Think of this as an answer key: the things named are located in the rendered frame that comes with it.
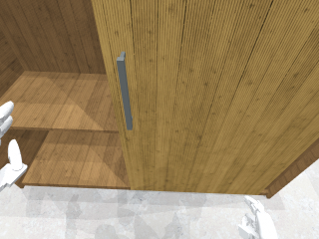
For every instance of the handle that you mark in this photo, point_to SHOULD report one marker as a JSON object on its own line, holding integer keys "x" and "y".
{"x": 121, "y": 65}

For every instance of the robot left hand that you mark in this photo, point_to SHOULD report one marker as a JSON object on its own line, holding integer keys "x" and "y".
{"x": 12, "y": 171}

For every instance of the robot right hand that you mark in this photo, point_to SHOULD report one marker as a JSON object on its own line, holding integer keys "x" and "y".
{"x": 261, "y": 226}

